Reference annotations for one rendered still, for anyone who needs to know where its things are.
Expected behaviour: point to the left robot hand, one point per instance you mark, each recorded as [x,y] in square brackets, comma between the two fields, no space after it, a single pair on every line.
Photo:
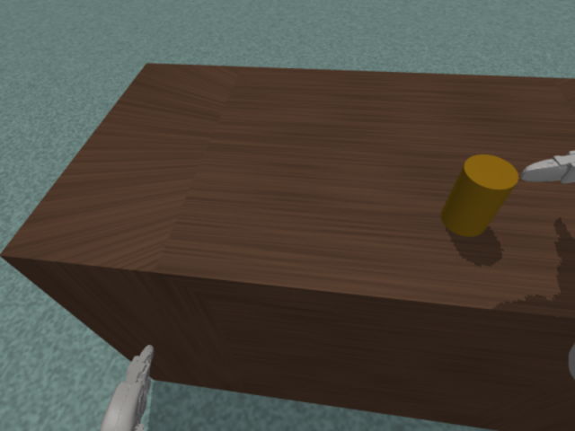
[128,402]

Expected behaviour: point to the can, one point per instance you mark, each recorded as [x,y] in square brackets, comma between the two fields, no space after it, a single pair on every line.
[481,188]

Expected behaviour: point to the right robot hand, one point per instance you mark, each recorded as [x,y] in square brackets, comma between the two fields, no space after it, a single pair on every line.
[558,168]

